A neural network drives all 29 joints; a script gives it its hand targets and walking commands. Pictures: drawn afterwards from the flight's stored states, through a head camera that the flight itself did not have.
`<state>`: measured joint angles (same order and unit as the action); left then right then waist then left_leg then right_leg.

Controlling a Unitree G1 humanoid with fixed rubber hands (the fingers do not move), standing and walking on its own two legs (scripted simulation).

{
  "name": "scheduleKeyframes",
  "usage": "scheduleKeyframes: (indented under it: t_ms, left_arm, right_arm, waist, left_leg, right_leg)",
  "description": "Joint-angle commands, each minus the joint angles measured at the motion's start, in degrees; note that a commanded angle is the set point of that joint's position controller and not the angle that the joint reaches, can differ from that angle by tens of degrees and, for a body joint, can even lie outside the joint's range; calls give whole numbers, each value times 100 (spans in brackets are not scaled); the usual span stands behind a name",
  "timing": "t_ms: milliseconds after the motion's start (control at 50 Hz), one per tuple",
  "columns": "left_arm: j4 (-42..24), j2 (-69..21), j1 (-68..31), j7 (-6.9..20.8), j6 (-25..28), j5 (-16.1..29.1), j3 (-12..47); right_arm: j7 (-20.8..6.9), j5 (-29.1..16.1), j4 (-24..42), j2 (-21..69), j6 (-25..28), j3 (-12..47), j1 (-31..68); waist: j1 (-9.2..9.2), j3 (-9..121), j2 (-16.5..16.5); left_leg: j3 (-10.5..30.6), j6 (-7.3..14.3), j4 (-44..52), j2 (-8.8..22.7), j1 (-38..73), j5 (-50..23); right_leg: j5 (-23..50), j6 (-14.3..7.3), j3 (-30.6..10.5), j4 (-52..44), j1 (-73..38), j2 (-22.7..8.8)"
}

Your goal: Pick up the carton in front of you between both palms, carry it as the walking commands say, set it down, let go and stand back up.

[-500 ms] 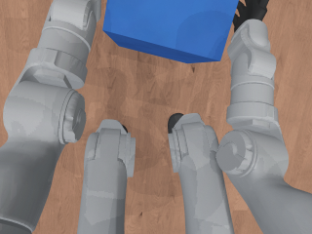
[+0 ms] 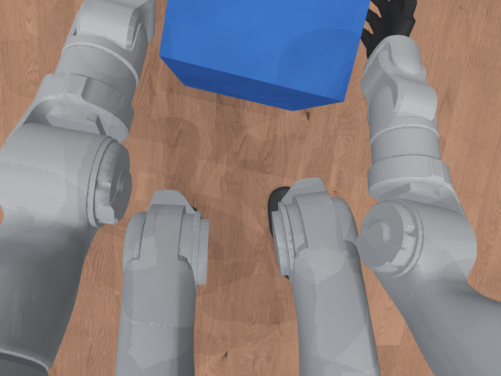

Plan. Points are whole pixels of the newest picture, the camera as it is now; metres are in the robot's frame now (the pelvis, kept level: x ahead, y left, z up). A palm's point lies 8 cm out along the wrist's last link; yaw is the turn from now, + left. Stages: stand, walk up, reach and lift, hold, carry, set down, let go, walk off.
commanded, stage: set down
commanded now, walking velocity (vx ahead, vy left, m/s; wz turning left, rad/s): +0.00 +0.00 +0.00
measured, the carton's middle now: (260, 21) +0.54 -0.05 -0.25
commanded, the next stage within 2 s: let go in 1.96 s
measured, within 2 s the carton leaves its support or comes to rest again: neither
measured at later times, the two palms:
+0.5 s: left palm out of the picture +0.57 +0.10 -0.18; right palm (391, 37) +0.50 -0.20 -0.17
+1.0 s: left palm out of the picture +0.59 +0.13 -0.17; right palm (413, 35) +0.51 -0.24 -0.17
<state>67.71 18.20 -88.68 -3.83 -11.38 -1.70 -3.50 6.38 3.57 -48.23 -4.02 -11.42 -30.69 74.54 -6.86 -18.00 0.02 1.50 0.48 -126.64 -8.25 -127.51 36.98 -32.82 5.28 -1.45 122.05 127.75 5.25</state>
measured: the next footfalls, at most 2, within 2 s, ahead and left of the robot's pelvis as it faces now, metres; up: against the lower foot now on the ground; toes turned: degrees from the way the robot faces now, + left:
none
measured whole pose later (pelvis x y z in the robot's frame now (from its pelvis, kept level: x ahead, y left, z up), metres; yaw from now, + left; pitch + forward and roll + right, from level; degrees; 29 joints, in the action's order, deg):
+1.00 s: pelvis -0.01 -0.01 -0.02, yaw -2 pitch +35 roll -4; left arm 66.9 30.3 -92.6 -1.5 -6.5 11.6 8.1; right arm 8.5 -12.6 -58.9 -14.4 -3.5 -17.5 79.9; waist -6.9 -23.9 -2.0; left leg 0.9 2.0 -130.1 -2.5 -128.2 36.7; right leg -30.8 1.2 2.8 124.7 129.0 1.3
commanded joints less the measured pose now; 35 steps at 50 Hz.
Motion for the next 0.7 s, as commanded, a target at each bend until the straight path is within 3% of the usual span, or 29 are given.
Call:
scheduleKeyframes:
  t_ms: [0, 340, 500, 540, 580, 640, 680]
  left_arm:
    - [-707, -4551, -2442, 1233, 270, 279, 783]
    - [-19, -3713, -1700, 1337, 45, -454, 88]
    - [47, -2806, -1597, 1269, 37, -684, -119]
    - [-12, -2340, -1655, 1179, 100, -647, -106]
    - [-92, -1124, -1542, 907, 216, -535, -167]
    - [-168, 1031, -1522, 316, 439, -225, -95]
    - [-267, 1332, -2017, 143, 555, 163, 203]
  right_arm:
    - [-1375, -321, 246, 3979, 76, 1936, 3515]
    - [-1505, 128, -393, 3217, -33, 1025, 2909]
    - [-1386, 464, -700, 2523, -10, 426, 2396]
    - [-1269, 517, -753, 2121, 89, 260, 2226]
    - [-968, 533, -800, 1008, 277, -53, 1754]
    - [-372, 195, -1057, -1128, 625, -225, 1281]
    - [-136, -173, -1076, -1521, 841, 43, 1541]
  waist:
    - [-165, 5369, 685]
    - [122, 4016, 596]
    - [103, 3680, 602]
    - [47, 3747, 624]
    - [-33, 3933, 671]
    - [-107, 4369, 683]
    - [-218, 4754, 707]
  left_leg:
    - [25, 113, 1224, 36, 2319, -1860]
    - [192, 230, 1210, 154, 2017, -1518]
    - [257, 175, 1233, 277, 2079, -1332]
    - [271, 126, 1214, 330, 2198, -1393]
    - [289, 50, 1187, 423, 2394, -1558]
    - [431, -19, 1175, 584, 2791, -1780]
    - [498, -56, 1052, 625, 2870, -1978]
  right_leg:
    - [1972, -247, 569, -520, -2410, 129]
    - [1333, -295, 453, -399, -1695, 104]
    - [1147, -236, 488, -336, -1667, 40]
    - [1215, -191, 520, -307, -1764, -10]
    - [1373, -136, 569, -279, -1923, -103]
    - [1580, -97, 596, -254, -2061, -225]
    - [1889, -116, 568, -208, -2182, -262]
